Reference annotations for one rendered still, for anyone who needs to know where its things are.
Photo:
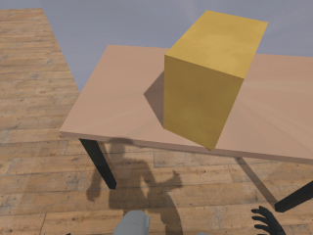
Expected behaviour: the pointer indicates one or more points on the robot right hand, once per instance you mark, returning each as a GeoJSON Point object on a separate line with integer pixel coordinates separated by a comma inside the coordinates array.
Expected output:
{"type": "Point", "coordinates": [273, 228]}

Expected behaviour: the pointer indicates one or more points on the carton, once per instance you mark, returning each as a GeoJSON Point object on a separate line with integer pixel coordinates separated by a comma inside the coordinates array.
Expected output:
{"type": "Point", "coordinates": [204, 72]}

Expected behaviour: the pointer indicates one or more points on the table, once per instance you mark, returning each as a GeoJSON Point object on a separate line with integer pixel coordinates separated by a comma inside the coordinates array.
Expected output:
{"type": "Point", "coordinates": [271, 119]}

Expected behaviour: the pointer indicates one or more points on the robot left thigh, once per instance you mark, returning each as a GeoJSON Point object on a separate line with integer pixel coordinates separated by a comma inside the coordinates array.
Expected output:
{"type": "Point", "coordinates": [133, 223]}

